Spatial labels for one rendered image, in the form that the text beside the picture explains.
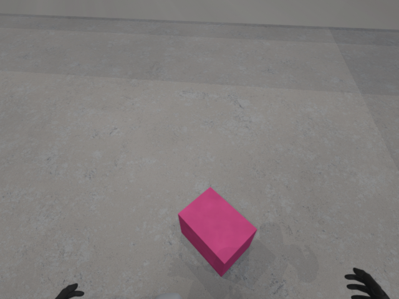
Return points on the right robot hand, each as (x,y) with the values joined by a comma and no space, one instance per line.
(371,287)

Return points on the left robot hand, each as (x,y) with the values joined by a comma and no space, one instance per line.
(69,292)

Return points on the carton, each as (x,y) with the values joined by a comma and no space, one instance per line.
(218,231)

